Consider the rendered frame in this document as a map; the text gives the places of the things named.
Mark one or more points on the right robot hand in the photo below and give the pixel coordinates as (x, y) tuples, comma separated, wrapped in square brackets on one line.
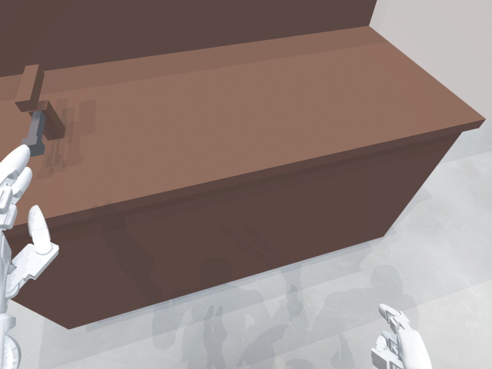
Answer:
[(407, 349)]

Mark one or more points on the tap lever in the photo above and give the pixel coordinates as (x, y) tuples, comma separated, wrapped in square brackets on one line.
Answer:
[(34, 139)]

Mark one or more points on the robot left forearm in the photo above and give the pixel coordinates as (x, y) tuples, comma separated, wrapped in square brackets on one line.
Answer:
[(10, 351)]

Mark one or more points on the counter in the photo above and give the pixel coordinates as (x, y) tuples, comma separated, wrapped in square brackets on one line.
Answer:
[(191, 143)]

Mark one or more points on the left robot hand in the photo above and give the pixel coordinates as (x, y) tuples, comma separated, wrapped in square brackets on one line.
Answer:
[(32, 260)]

